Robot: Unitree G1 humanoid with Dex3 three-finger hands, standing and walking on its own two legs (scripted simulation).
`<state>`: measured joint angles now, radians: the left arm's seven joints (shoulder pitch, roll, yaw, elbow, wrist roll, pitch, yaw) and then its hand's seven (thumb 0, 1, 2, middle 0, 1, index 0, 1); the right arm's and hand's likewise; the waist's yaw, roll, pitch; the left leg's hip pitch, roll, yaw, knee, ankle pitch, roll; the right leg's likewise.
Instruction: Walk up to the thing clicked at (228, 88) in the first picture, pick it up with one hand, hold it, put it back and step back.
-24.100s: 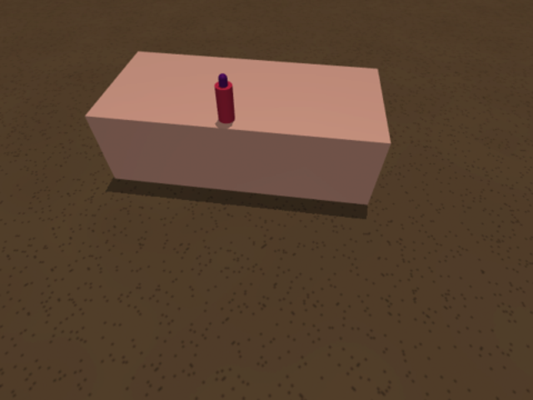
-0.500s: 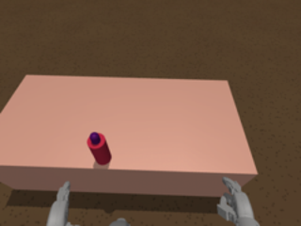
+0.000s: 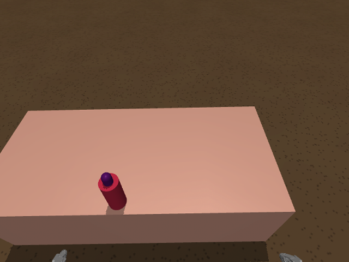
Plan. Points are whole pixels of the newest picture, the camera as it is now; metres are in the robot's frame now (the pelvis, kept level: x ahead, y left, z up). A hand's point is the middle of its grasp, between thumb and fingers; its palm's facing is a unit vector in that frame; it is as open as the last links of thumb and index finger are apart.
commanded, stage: home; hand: left
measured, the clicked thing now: (112, 189) +0.43 +0.24 -0.26
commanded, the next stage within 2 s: stand in 1.36 s
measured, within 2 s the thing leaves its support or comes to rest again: neither
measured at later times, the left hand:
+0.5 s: hand out of the picture +0.03 +0.28 -0.13, palm faces -0.05 -0.93 -0.38, open 17.5 cm
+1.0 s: hand out of the picture +0.01 +0.28 -0.13, palm faces -0.05 -0.93 -0.36, open 17.5 cm
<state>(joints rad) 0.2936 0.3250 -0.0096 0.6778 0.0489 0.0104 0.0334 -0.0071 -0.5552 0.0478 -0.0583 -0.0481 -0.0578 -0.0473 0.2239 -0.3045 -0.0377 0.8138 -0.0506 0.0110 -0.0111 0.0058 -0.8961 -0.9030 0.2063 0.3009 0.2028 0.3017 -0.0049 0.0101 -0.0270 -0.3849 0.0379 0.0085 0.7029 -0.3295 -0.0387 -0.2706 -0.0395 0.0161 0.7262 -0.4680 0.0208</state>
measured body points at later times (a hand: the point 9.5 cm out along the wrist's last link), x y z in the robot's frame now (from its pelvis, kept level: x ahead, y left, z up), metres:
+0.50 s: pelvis -0.02 +0.03 +0.03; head -0.03 +0.02 +0.48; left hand +0.04 +0.33 -0.10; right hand +0.05 -0.26 -0.11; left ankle +0.02 +0.15 -0.72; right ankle -0.05 -0.13 -0.72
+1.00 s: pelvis -0.03 +0.02 +0.03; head -0.03 +0.02 +0.48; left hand +0.01 +0.32 -0.11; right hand +0.02 -0.28 -0.11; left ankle +0.02 +0.15 -0.72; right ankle -0.05 -0.13 -0.72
